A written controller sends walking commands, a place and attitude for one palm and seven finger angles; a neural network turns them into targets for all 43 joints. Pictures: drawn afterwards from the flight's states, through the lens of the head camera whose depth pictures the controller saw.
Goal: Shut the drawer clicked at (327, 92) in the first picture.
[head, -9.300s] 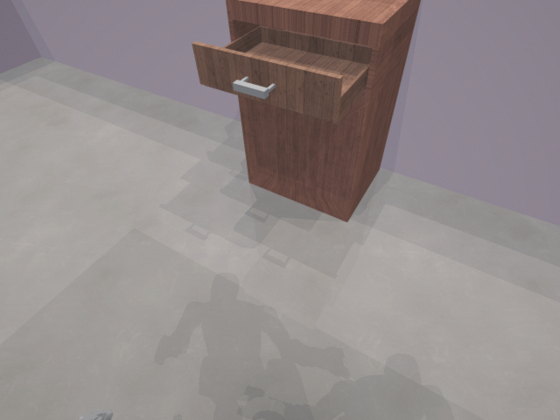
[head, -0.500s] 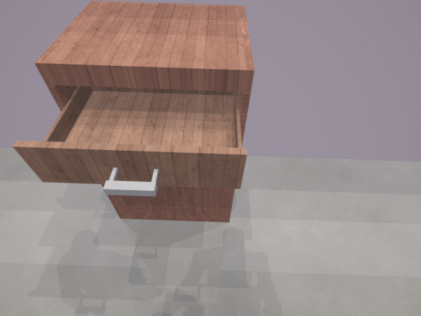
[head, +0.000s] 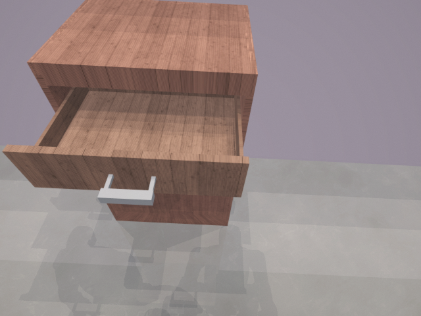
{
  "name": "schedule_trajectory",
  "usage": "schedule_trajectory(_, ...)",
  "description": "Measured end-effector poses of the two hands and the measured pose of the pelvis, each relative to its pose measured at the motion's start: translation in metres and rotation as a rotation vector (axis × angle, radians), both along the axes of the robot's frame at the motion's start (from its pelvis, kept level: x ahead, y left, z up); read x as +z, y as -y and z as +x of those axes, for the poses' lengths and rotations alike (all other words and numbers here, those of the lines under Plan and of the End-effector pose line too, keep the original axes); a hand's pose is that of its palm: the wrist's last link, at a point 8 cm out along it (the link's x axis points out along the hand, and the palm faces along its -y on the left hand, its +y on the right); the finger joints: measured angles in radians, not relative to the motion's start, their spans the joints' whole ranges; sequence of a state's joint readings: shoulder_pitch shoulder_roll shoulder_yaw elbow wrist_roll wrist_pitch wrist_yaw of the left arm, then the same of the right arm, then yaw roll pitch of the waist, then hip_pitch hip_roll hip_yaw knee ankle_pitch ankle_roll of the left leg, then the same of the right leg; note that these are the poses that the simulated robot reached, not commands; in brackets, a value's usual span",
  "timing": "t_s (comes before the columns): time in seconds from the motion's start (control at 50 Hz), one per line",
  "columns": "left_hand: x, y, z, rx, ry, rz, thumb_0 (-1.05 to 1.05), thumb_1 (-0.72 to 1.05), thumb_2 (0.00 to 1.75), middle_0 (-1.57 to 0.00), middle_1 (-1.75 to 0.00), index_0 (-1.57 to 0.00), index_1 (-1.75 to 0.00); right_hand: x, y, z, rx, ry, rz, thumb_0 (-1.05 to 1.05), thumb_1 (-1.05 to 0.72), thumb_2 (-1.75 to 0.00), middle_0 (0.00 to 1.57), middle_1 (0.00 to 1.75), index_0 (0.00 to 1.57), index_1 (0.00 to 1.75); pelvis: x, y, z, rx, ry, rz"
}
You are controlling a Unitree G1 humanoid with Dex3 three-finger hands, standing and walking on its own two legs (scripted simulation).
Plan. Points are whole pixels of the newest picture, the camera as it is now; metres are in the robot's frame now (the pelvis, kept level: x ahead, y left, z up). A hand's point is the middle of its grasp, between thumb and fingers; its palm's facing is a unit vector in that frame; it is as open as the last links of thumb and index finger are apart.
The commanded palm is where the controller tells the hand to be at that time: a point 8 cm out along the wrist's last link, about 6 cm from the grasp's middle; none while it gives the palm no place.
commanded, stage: come to a stop and stand still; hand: left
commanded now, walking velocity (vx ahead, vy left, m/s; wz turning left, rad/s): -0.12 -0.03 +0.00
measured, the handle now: (129, 188) +0.37 +0.21 -0.02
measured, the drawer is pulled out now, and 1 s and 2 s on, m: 0.23 0.23 0.23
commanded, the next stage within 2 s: look again from close up in 0.94 s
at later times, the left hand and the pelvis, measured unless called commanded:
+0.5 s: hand out of the picture -0.02 +0.20 -0.17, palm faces -0.03 -0.97 -0.23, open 7.4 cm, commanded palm none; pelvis -0.08 +0.02 +0.00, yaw -1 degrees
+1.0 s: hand out of the picture -0.12 +0.16 -0.17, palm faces +0.01 -0.99 -0.17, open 7.4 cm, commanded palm none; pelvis -0.08 +0.00 +0.01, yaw +0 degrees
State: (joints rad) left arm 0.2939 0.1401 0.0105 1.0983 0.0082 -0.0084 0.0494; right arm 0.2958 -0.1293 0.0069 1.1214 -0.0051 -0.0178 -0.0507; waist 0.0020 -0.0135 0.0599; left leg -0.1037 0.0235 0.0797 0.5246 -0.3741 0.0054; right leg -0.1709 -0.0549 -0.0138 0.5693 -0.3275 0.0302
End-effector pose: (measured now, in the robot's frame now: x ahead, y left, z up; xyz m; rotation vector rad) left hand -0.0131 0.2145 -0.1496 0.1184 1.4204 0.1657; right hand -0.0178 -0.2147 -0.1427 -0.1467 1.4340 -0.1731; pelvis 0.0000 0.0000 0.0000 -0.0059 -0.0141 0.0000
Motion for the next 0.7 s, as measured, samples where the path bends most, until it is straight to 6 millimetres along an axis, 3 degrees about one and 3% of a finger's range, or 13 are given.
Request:
schedule_trajectory(0.2, 0.009, -0.024, 0.028, -0.039, 0.108, 0.061, 0.01, 0.92, 0.90, -0.20, -0.30, -0.20, -0.30, 0.004, 0.008, 0.009, -0.008, 0.067, -0.027, 0.01, -0.93, -0.90, 0.20, 0.30, 0.20, 0.30, 0.002, -0.004, -0.018, -0.006, -0.015, -0.002)
schedule_trajectory(0.36, 0.006, -0.037, 0.020, -0.107, 0.180, 0.065, 0.01, 0.91, 0.90, -0.20, -0.30, -0.20, -0.30, 0.010, 0.015, 0.012, 0.018, 0.219, -0.051, 0.01, -0.92, -0.90, 0.20, 0.30, 0.20, 0.30, -0.004, -0.013, -0.051, -0.010, 0.019, 0.002)
schedule_trajectory(0.5, 0.014, -0.037, -0.009, -0.117, 0.197, 0.055, 0.01, 0.91, 0.90, -0.20, -0.30, -0.20, -0.30, 0.011, 0.004, -0.007, 0.042, 0.245, -0.010, 0.00, -0.91, -0.90, 0.20, 0.30, 0.20, 0.30, 0.000, -0.017, -0.075, -0.017, 0.037, 0.003)
schedule_trajectory(0.7, 0.014, -0.029, -0.081, -0.060, 0.063, 0.041, 0.01, 0.91, 0.90, -0.20, -0.30, -0.20, -0.30, 0.004, 0.002, -0.062, 0.033, 0.106, 0.017, 0.00, -0.91, -0.90, 0.20, 0.30, 0.20, 0.30, 0.003, -0.014, -0.088, 0.006, 0.017, 0.012)
